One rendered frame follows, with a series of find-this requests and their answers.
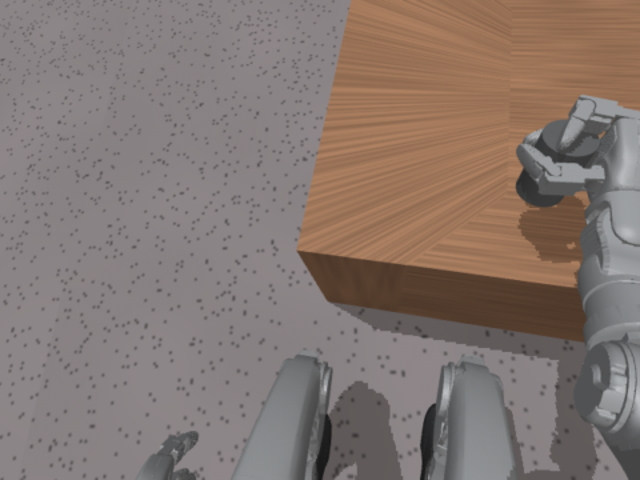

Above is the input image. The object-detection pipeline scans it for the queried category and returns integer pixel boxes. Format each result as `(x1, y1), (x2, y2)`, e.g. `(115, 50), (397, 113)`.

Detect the left robot foot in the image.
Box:
(315, 414), (332, 480)

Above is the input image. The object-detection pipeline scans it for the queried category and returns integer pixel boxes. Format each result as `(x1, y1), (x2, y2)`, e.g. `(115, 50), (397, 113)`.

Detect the right robot hand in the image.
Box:
(516, 95), (640, 203)

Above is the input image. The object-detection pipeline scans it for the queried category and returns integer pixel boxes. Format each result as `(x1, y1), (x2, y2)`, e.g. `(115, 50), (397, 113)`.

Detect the can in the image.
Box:
(516, 119), (600, 207)

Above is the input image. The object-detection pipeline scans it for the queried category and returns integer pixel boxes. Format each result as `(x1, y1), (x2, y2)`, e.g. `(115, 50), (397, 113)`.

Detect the left robot hand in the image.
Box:
(135, 431), (199, 480)

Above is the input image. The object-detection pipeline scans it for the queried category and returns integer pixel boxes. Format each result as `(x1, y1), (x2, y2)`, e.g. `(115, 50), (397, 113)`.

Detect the right robot arm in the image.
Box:
(573, 189), (640, 480)

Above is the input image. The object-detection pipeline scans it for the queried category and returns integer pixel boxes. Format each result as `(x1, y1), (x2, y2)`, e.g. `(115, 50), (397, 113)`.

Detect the right robot foot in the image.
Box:
(420, 403), (436, 480)

